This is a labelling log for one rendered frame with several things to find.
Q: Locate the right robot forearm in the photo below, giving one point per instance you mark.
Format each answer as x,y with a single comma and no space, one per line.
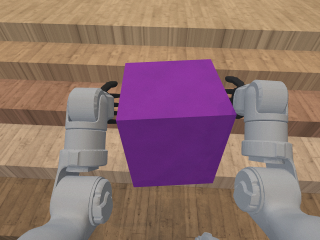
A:
264,105

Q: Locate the robot right hand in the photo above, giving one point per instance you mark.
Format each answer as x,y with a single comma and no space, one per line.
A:
237,82

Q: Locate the robot left hand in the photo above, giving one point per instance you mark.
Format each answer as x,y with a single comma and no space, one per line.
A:
105,88

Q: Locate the robot right shin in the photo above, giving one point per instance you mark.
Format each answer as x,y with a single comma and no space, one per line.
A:
206,233

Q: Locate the left robot forearm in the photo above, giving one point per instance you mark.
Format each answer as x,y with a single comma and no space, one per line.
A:
87,113

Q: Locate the robot right upper arm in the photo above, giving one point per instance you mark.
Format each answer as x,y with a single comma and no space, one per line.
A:
272,198

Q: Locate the carton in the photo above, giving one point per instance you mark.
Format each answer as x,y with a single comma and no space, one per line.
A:
174,120

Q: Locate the robot left upper arm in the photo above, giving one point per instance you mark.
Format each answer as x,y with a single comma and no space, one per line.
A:
79,204

